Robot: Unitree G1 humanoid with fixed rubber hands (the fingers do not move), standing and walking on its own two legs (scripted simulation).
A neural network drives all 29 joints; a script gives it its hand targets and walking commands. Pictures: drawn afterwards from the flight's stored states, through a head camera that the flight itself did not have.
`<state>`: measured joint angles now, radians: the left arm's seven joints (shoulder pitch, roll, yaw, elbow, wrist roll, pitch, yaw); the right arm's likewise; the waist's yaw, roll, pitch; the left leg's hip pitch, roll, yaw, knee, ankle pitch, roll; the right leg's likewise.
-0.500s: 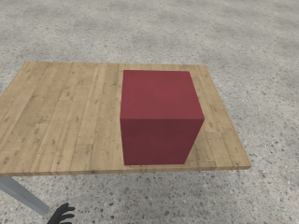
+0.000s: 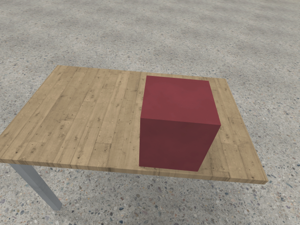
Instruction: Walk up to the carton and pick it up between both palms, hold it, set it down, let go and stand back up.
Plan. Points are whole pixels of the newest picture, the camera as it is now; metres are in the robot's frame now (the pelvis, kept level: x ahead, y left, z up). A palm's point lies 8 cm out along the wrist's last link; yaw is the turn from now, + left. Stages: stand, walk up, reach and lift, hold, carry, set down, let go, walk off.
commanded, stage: stand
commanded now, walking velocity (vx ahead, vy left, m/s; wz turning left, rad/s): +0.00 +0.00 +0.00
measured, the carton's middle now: (172, 124) +0.45 -0.07 +0.01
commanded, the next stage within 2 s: none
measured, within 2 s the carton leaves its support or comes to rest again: neither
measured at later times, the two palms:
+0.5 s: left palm out of the picture -0.03 +0.21 -0.15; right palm out of the picture +0.02 -0.23 -0.14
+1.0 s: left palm out of the picture -0.05 +0.18 -0.15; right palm out of the picture +0.01 -0.23 -0.15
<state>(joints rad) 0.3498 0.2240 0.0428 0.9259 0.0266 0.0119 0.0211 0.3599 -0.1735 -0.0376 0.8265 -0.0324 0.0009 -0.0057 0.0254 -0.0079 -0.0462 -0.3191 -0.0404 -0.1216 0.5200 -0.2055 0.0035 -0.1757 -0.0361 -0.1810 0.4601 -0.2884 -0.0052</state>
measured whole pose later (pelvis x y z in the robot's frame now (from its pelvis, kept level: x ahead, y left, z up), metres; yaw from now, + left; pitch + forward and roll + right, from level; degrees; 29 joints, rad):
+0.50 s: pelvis +0.01 -0.01 +0.00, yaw +2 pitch +0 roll -1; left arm 0.35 0.16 0.04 1.10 0.02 0.01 0.04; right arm 0.37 -0.13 -0.02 0.99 -0.02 0.00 -0.04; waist 0.02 0.00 -0.02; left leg -0.28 -0.04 -0.15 0.51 -0.22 -0.01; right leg -0.12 -0.03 -0.20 0.44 -0.31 -0.01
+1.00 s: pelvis +0.02 -0.02 +0.00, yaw +2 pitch -1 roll -1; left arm 0.37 0.12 0.04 1.16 0.02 0.02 0.05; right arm 0.33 -0.11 0.01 1.10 -0.01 0.01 -0.05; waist 0.01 0.00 0.01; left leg -0.27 -0.03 -0.16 0.52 -0.23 -0.02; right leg -0.10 -0.02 -0.21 0.44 -0.32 -0.03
